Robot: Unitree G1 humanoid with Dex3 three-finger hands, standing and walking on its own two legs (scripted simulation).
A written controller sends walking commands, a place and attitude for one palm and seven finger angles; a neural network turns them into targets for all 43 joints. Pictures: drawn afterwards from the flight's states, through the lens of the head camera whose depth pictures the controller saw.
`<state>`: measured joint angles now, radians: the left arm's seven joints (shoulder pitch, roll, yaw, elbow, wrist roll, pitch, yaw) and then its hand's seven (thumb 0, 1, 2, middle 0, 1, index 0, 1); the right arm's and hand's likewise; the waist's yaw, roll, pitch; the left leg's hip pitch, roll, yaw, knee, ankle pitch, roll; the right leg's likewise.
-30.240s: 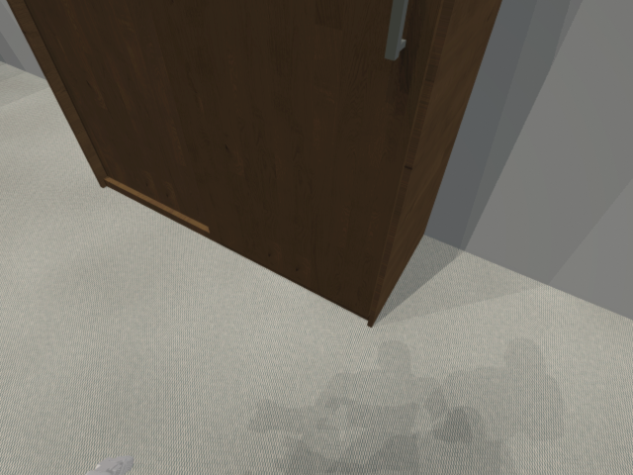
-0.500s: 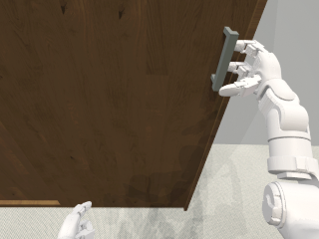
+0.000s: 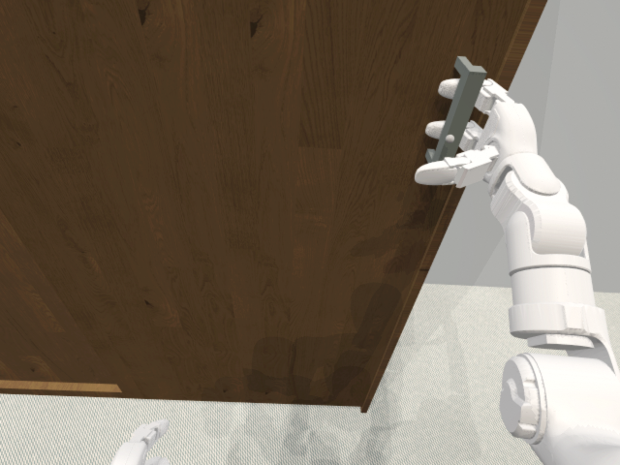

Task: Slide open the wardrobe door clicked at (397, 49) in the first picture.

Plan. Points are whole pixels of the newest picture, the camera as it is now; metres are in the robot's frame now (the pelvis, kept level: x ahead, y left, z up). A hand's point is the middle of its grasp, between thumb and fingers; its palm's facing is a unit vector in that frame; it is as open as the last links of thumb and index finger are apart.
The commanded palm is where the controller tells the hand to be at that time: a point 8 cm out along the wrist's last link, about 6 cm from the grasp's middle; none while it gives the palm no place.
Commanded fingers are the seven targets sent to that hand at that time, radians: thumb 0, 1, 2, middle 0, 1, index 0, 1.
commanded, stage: slide the fingers in behind the handle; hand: right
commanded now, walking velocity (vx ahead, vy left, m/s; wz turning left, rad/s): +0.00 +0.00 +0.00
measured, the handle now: (449, 121) +0.47 -0.13 +0.26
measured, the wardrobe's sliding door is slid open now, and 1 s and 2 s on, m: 0.00 0.00 0.00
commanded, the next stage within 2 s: grip the handle and tug to test in 0.76 s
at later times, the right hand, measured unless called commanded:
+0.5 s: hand (440, 140) +0.41 -0.10 +0.27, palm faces -0.04 +1.00 -0.02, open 14.1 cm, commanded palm +0.39 -0.16 +0.26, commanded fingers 0.00 0.50 -0.30 0.30 1.20 0.30 1.20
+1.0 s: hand (444, 141) +0.41 -0.11 +0.27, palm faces -0.06 +1.00 -0.01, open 13.6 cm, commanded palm +0.39 -0.16 +0.26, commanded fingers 0.00 0.13 -0.46 0.34 1.25 0.34 1.25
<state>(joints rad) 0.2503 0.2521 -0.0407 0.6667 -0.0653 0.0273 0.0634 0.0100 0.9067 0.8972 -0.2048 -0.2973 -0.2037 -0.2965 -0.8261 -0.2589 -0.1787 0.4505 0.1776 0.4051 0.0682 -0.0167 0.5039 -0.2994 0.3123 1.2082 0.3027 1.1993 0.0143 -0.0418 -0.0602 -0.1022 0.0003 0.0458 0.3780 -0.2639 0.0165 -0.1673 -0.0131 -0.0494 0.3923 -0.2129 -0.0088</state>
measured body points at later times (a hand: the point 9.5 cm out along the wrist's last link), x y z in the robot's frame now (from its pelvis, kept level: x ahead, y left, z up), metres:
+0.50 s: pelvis -0.01 +0.01 +0.00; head -0.03 +0.02 +0.45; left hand +0.16 +0.24 -0.10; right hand +0.41 -0.16 +0.27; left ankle -0.04 +0.11 -0.74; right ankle +0.00 -0.12 -0.74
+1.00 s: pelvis +0.00 +0.00 +0.00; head -0.03 +0.01 +0.45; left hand +0.15 +0.24 -0.10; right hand +0.41 -0.16 +0.27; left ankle -0.04 +0.11 -0.74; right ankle +0.00 -0.12 -0.74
